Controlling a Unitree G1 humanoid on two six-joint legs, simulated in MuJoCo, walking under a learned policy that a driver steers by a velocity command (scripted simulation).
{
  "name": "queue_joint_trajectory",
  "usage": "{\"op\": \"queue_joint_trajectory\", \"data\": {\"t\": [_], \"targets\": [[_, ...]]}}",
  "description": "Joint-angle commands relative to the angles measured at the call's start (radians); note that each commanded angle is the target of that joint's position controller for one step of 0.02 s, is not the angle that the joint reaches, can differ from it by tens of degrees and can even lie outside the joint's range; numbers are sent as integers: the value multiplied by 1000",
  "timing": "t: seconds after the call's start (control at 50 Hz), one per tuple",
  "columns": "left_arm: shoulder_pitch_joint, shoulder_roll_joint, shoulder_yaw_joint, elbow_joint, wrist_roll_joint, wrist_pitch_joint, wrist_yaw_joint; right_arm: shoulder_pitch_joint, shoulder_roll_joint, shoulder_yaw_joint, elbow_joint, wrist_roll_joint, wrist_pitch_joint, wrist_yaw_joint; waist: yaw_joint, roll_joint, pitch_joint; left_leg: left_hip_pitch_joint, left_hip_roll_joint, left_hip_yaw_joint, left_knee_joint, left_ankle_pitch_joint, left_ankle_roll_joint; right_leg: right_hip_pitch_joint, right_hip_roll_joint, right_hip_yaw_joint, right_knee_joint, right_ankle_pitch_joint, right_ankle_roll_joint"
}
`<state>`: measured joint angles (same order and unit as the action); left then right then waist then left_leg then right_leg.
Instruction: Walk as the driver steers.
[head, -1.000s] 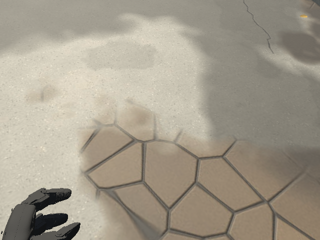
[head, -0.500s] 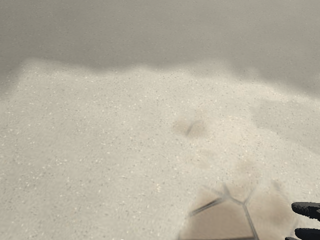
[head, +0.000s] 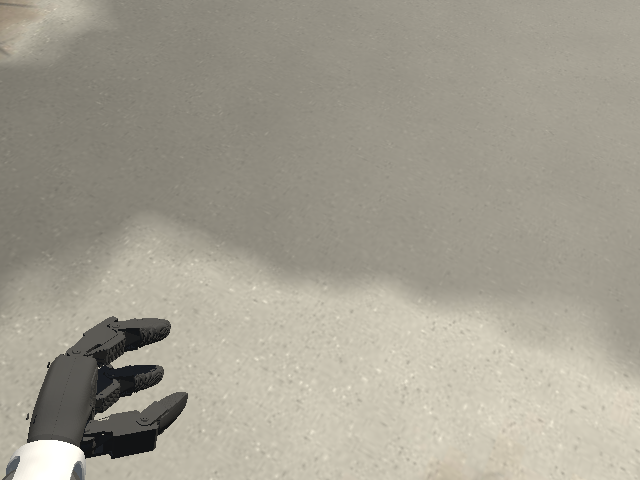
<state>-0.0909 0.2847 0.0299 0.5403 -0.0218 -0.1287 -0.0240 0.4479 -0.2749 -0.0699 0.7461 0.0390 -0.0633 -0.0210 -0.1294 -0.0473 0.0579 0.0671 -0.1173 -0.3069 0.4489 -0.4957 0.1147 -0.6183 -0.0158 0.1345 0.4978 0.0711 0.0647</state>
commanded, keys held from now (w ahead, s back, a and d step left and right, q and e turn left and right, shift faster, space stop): w+q+shift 0.80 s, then w+shift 0.20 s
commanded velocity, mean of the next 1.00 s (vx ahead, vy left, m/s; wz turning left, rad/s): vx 1.00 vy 0.00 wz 0.93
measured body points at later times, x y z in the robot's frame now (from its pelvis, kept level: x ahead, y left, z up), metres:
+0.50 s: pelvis +0.43 +0.03 -0.02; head +0.44 +0.08 +0.42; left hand +0.27 +0.27 -0.17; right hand +0.76 -0.04 -0.06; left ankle +0.56 +0.17 -0.71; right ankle +0.24 -0.18 -0.70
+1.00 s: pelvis +0.84 +0.26 -0.02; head +0.85 +0.30 +0.43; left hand +0.78 +0.59 -0.08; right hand +1.10 +0.11 -0.13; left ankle +0.60 +0.17 -0.64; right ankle +1.02 +0.27 -0.72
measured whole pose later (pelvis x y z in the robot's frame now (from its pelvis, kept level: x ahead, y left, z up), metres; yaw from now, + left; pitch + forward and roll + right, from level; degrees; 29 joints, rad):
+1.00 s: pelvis +0.84 +0.26 -0.02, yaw +55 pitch +1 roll -3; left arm 0.07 0.28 0.04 0.60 -0.01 -0.13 -0.02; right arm 0.38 -0.30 -0.07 0.78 0.04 -0.05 -0.01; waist -0.06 0.02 0.06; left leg -0.13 -0.09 -0.24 1.11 -0.50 0.08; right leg -0.52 0.03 0.00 0.68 -0.18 0.02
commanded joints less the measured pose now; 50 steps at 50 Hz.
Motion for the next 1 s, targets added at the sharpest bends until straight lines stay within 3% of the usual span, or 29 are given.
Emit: {"op": "queue_joint_trajectory", "data": {"t": [0.02,0.04,0.06,0.08,0.1,0.12,0.14,0.16,0.24,0.38,0.44,0.48,0.5,0.52,0.54,0.56,0.58,0.6,0.62,0.68,0.74,0.78,0.84,0.88,0.9,0.94,0.96,0.98,1.0], "targets": [[162,187,94,-31,-26,-16,16,-75,-160,-48,-50,-15,4,-6,192,175,-105,-221,138,-118,123,648,42,481,36,-71,23,-94,-29],[431,202,106,12,-31,-1,30,-143,-143,-33,-81,-47,9,6,340,192,-279,-345,118,-79,409,701,0,797,-40,-40,139,-183,-52],[615,251,104,56,-6,8,37,-79,7,9,-115,-67,5,14,318,-89,-452,-613,21,-11,798,61,-25,1145,-219,247,127,-499,-97],[553,297,107,63,35,0,5,101,4,30,-150,48,-7,15,182,-575,-559,-849,33,47,1064,-49,-47,1214,-439,907,-196,-926,-234],[439,158,84,11,32,8,7,16,-96,16,-110,54,4,6,227,-351,-377,-914,120,100,1094,79,-61,1078,-390,822,-255,-1097,-225],[401,114,73,25,27,23,17,-114,-149,5,-125,24,9,10,247,-180,-233,-903,141,159,1074,136,-68,917,-346,604,-247,-896,-200],[385,123,74,50,39,32,19,-182,-137,4,-138,-3,12,11,225,-10,-164,-851,179,173,1036,148,-65,782,-310,457,-233,-665,-188],[370,115,71,78,47,31,21,-225,-127,1,-157,-15,14,16,200,24,-99,-814,222,167,970,170,-57,669,-286,333,-230,-496,-195],[358,50,54,164,11,15,14,-268,-45,16,-196,14,51,29,151,-19,4,-845,306,186,862,167,-35,560,-253,52,-289,-264,-187],[390,167,69,205,32,20,28,-440,-56,28,-250,-1,30,73,172,62,122,-864,267,325,528,516,-37,578,-207,-301,-382,63,-149],[450,235,77,223,33,39,38,-488,-101,9,-263,3,15,94,155,12,70,-649,121,491,376,511,9,654,-189,-388,-274,708,-101],[426,299,91,211,29,62,49,-287,-176,-34,-228,19,25,92,12,-99,-53,-409,46,514,392,379,49,679,-231,-389,19,1125,-108],[368,303,93,182,23,65,49,-57,-249,-75,-167,20,39,85,-106,-107,-160,-116,31,478,360,348,93,560,-235,-364,277,1141,-118],[317,246,78,164,10,53,49,146,-290,-102,-89,23,52,66,-180,26,-189,212,84,339,209,437,151,299,-127,-357,672,493,-81],[392,57,22,116,40,13,35,72,-339,-94,-102,10,52,60,0,391,-186,368,196,0,202,468,246,-39,62,-263,1073,-625,-51],[414,92,8,38,-7,-38,23,19,-302,-75,-165,-24,21,61,34,360,-438,487,377,-546,-68,-74,417,-242,81,-9,1164,-620,-76],[255,175,22,20,-26,-60,23,31,-237,-68,-164,-25,-1,61,-16,147,-325,366,373,-597,-202,-182,332,-264,26,23,1056,-514,-109],[212,154,21,5,-32,-64,27,-15,-220,-59,-148,-30,-22,65,50,13,-161,171,360,-542,-238,-121,295,-245,2,18,938,-460,-112],[234,132,16,32,-8,-55,33,-83,-196,-49,-150,-32,-38,67,111,-70,-96,3,321,-448,-223,-9,270,-154,-38,31,856,-427,-97],[288,135,27,57,24,-8,23,-185,-142,-30,-147,-25,-37,44,198,0,9,-294,198,-217,-234,166,250,-6,-79,22,658,-398,-31],[95,68,4,-11,50,1,18,-164,-136,-28,-120,-11,-28,7,135,18,82,-499,101,-52,-243,298,208,98,-42,-69,349,-178,17],[14,25,-5,-43,42,-2,7,-137,-161,-40,-98,-8,-17,-1,81,44,68,-596,67,-9,-227,237,151,257,7,-109,156,24,23],[-9,87,25,-57,-4,-7,7,-71,-151,-42,-59,0,-20,-4,44,120,30,-457,118,-67,-173,169,115,295,0,-57,50,109,26],[-11,112,37,-58,-8,-12,5,-26,-124,-39,-27,2,-9,-8,44,149,31,-281,168,-91,-105,286,102,242,-19,-60,13,55,4],[57,135,54,-45,-8,-14,6,-26,-129,-41,-19,-8,-1,-8,86,169,-5,-209,185,-88,-30,480,89,284,-7,-80,22,-15,-15],[464,195,92,29,-18,0,21,-110,-132,-26,-46,-61,9,14,323,184,-252,-311,157,-24,419,791,22,729,-43,-84,152,-180,-76],[602,275,100,78,23,1,20,78,26,10,-58,-37,-2,19,237,-213,-450,-626,23,44,872,232,-36,1105,-265,386,63,-511,-222],[621,261,98,111,28,-5,-11,149,4,32,-49,32,-15,20,216,-475,-511,-813,21,63,1050,12,-50,1156,-395,883,-210,-945,-309],[536,148,76,85,18,6,-5,-9,-88,17,-56,38,-11,17,255,-272,-312,-902,93,116,1077,92,-44,1031,-366,798,-253,-1008,-281]]}}
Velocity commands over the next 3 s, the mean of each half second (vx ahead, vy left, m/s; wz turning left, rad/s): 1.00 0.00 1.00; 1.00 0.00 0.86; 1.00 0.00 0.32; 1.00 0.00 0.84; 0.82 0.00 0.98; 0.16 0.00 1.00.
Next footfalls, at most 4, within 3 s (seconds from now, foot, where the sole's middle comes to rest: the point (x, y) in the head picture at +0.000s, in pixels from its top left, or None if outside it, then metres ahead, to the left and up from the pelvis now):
0.04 right None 0.26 -0.17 -0.76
0.52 left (185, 417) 0.60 0.18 -0.76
0.94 right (135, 247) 1.04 0.30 -0.76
1.42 left None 1.07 0.82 -0.76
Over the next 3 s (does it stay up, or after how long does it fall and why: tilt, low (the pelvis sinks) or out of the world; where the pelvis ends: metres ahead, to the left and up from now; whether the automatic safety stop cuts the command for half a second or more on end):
stays up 1.13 1.70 0.01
